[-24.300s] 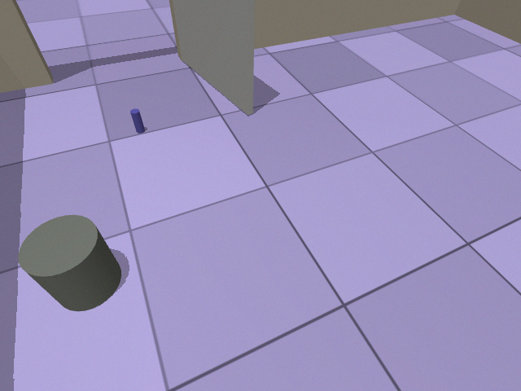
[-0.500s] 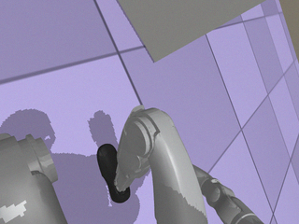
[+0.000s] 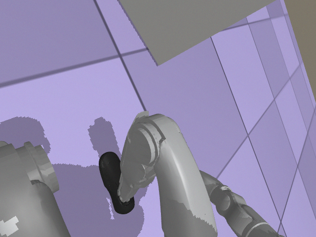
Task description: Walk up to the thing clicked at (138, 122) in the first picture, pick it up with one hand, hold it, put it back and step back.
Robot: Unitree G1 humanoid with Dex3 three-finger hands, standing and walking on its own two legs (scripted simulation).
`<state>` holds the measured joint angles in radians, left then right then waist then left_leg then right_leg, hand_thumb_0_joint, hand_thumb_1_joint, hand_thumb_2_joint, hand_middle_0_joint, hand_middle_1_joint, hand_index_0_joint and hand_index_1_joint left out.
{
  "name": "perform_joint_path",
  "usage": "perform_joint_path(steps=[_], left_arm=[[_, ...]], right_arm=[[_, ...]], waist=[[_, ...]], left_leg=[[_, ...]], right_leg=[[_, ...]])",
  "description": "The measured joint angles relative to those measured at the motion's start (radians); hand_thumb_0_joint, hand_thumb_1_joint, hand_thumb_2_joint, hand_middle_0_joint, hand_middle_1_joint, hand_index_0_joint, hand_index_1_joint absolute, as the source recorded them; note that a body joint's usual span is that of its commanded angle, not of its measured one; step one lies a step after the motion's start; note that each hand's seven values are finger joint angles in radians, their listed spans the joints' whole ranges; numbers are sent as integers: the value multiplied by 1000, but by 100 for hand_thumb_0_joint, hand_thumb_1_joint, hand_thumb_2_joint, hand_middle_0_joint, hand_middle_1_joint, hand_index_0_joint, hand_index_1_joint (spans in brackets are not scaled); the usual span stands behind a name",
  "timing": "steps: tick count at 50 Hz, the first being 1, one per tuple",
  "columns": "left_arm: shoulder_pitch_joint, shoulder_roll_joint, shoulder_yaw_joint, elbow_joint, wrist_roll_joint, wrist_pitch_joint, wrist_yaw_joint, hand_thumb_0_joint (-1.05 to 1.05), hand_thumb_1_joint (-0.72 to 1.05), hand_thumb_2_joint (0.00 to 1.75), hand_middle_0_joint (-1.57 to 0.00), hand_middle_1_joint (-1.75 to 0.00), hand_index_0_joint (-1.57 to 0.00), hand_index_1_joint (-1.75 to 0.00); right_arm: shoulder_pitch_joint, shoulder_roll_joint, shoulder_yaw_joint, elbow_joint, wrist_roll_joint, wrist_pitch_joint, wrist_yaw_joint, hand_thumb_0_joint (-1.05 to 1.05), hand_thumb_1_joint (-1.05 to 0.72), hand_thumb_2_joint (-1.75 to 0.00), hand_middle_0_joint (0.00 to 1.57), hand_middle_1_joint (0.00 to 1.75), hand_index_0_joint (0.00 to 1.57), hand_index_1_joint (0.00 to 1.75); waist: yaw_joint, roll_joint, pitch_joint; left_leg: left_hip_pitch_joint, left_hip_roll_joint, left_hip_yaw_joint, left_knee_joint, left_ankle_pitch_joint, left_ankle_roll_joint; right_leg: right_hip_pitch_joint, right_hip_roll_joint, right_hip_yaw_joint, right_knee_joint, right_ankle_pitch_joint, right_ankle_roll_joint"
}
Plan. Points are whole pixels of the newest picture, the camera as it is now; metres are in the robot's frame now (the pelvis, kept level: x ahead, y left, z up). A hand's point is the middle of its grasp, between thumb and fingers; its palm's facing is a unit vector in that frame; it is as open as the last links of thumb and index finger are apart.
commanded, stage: open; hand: left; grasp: from the side
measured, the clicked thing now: out of the picture +0.46 +0.32 -0.22
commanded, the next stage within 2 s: withdraw in 0.06 s
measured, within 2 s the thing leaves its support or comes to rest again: neither
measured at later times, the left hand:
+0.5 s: hand out of the picture +0.46 +0.38 -0.13, palm faces +0.51 -0.86 -0.02, open 17.1 cm
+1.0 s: hand out of the picture +0.33 +0.46 -0.01, palm faces +0.45 -0.79 -0.43, open 17.2 cm
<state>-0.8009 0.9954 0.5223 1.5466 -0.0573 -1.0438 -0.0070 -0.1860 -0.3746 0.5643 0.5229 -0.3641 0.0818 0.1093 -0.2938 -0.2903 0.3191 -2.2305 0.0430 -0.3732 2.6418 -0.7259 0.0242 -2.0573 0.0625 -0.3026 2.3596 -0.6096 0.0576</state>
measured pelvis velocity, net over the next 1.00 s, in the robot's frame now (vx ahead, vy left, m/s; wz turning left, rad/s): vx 0.01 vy -0.01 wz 0.14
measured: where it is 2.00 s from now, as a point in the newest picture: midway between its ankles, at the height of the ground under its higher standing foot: (83, 216)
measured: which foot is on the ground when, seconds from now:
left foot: down 0.00-1.00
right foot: down 0.00-1.00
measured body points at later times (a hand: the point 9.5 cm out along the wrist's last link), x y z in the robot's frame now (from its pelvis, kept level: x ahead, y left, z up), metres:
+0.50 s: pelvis +0.00 +0.00 +0.00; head +0.24 +0.19 +0.32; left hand +0.43 +0.42 -0.13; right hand +0.17 -0.25 -0.03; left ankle +0.08 +0.12 -0.26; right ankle +0.14 -0.11 -0.26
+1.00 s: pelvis +0.01 -0.01 +0.07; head +0.19 +0.13 +0.46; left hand +0.30 +0.49 +0.02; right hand +0.22 -0.23 -0.03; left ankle +0.08 +0.12 -0.26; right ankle +0.14 -0.11 -0.26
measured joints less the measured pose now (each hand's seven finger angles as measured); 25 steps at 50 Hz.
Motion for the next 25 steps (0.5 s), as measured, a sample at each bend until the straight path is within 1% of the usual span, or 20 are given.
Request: perform_joint_path(steps=[6,11,13,15,17,20,22,25], left_arm=[[-4,0,3,8,-10,3,3,-1,-30,37,-59,-51,-61,-50],[-1,-3,-1,9,-8,-1,-1,-1,-37,27,-46,-38,-48,-37],[1,-3,5,6,-15,-5,-6,-1,-40,24,-40,-33,-42,-32],[4,-1,22,-5,-22,-6,-11,-1,-42,21,-34,-28,-36,-27],[4,3,48,-27,-25,-3,-16,-1,-44,18,-29,-23,-30,-22],[4,15,88,-77,-21,15,-33,-1,-48,14,-22,-17,-23,-16],[7,24,114,-124,-17,38,-56,-2,-50,12,-18,-14,-19,-13],[16,37,133,-190,-22,83,-104,-2,-54,9,-14,-10,-15,-9]], right_arm=[[3,2,4,-3,3,1,2,-1,-92,-90,21,30,20,30],[4,1,6,-2,4,0,1,-1,-92,-90,21,30,20,30],[2,0,8,-1,5,-1,1,-1,-91,-90,21,30,20,30],[2,-1,9,-2,7,-2,-1,-1,-91,-90,21,30,20,30],[3,-1,7,-4,9,-2,-5,-1,-91,-90,21,30,20,30],[7,-1,-2,-4,14,3,-13,-1,-91,-90,21,30,20,30],[17,-1,-15,-3,21,9,-19,-1,-91,-90,21,30,20,30],[41,-2,-42,0,38,19,-26,-1,-91,-90,21,30,20,30]], waist=[[1,-2,0],[2,-3,0],[1,-3,0],[1,-5,1],[2,-9,3],[4,-7,4],[7,0,-1],[16,22,-21]], left_leg=[[3,2,1,-5,3,-3],[4,2,-1,-7,4,-8],[4,2,-3,-7,3,-9],[6,3,-4,-7,1,-10],[8,5,-3,-7,0,-11],[7,7,1,-9,0,-9],[5,7,6,-11,0,-8],[-2,8,17,-19,1,-5]], right_leg=[[-1,1,1,-3,5,-2],[-4,0,-1,-3,7,-6],[-5,1,-2,-3,7,-7],[-5,1,-2,-2,7,-8],[-5,2,-1,-2,7,-8],[-6,2,1,-3,7,-8],[-8,2,4,-4,5,-8],[-14,-2,12,-6,1,-9]])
